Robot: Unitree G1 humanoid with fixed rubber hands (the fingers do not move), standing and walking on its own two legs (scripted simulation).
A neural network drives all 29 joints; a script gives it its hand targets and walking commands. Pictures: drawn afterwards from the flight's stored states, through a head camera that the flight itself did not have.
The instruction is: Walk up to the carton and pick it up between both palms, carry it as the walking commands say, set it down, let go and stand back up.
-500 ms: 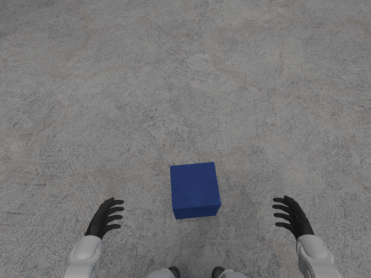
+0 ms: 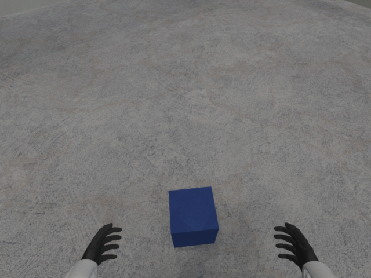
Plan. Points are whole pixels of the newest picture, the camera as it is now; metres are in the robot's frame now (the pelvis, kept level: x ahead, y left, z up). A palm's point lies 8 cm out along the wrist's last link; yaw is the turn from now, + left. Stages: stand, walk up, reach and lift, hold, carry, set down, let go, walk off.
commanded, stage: let go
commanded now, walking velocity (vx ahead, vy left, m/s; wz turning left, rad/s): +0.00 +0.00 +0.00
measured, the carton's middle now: (192, 217) +0.45 +0.01 -0.65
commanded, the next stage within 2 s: stand in 0.06 s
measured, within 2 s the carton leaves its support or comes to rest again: neither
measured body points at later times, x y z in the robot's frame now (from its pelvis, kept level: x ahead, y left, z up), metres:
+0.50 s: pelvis +0.02 +0.00 +0.00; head +0.01 +0.01 +0.45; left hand +0.17 +0.29 -0.09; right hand +0.16 -0.29 -0.09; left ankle -0.02 +0.11 -0.74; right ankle -0.01 -0.12 -0.74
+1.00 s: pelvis +0.00 +0.01 +0.00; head -0.02 +0.01 +0.45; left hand +0.13 +0.30 -0.10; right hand +0.10 -0.30 -0.10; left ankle -0.02 +0.11 -0.74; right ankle -0.01 -0.12 -0.74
